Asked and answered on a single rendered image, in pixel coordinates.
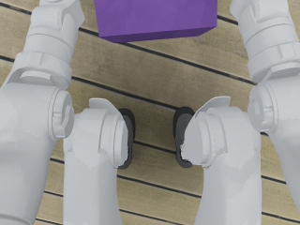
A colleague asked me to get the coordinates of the right robot shin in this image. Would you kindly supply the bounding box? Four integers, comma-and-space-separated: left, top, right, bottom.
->
180, 96, 262, 165

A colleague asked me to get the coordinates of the robot left upper arm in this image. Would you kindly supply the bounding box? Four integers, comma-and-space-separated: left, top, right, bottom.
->
0, 82, 75, 225

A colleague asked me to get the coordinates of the robot shin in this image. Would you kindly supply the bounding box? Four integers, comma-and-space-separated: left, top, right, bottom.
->
63, 97, 128, 166
180, 96, 262, 165

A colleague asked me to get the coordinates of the robot left forearm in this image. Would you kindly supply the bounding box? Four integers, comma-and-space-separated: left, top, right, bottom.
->
0, 0, 85, 91

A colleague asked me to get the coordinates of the robot right upper arm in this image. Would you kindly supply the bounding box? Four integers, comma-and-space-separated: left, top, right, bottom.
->
247, 75, 300, 214

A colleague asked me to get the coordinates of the left robot shin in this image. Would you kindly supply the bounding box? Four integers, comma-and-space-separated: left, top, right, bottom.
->
63, 97, 128, 166

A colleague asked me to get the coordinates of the carton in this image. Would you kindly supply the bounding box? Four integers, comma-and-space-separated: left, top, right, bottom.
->
94, 0, 218, 43

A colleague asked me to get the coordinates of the robot right forearm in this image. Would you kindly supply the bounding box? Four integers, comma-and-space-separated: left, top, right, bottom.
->
230, 0, 300, 83

